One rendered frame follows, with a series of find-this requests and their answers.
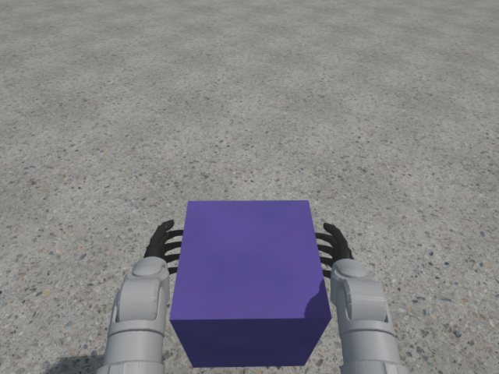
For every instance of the carton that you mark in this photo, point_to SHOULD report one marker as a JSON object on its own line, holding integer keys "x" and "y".
{"x": 249, "y": 289}

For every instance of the robot left hand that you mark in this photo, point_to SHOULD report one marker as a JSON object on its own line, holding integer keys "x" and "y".
{"x": 158, "y": 248}

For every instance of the robot right hand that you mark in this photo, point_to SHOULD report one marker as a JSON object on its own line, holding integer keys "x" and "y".
{"x": 339, "y": 249}

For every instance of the robot left forearm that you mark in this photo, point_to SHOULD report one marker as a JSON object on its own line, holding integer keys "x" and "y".
{"x": 138, "y": 317}

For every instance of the robot right forearm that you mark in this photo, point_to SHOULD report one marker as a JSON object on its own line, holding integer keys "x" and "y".
{"x": 364, "y": 321}

